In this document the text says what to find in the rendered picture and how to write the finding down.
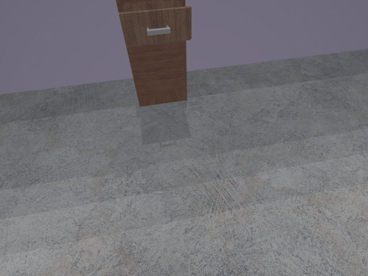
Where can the handle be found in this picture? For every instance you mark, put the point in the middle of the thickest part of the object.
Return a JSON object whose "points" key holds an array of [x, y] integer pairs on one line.
{"points": [[158, 31]]}

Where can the drawer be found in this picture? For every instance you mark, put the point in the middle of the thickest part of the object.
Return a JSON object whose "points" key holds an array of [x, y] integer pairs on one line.
{"points": [[136, 18]]}

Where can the cabinet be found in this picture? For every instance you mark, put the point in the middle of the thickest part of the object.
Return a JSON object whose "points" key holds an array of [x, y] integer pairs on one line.
{"points": [[159, 70]]}

